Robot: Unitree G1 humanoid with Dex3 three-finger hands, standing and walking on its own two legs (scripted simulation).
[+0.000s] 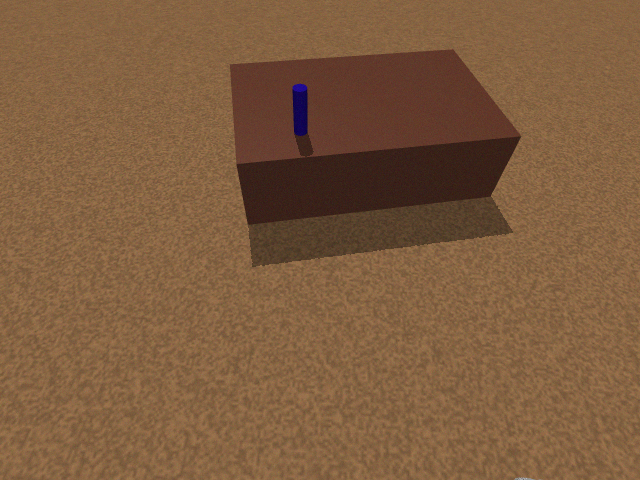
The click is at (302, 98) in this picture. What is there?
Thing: slim round
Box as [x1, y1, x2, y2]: [292, 84, 307, 135]
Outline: 296,84 292,88 294,132 298,135 303,135 307,131 306,86 303,84
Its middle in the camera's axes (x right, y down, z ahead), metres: -0.07 -0.48 +1.43
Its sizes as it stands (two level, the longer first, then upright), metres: 0.052 0.052 0.182
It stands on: a support 0.33 m high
